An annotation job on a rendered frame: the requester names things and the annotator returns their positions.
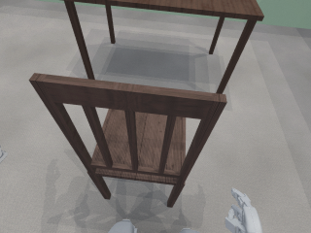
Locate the chair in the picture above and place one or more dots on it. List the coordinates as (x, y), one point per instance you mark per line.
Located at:
(143, 137)

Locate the robot left thigh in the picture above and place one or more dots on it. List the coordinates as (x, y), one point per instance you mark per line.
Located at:
(123, 227)

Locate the table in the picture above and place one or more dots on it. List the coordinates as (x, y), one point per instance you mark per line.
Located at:
(240, 9)

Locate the robot right hand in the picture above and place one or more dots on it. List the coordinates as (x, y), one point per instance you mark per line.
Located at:
(247, 220)

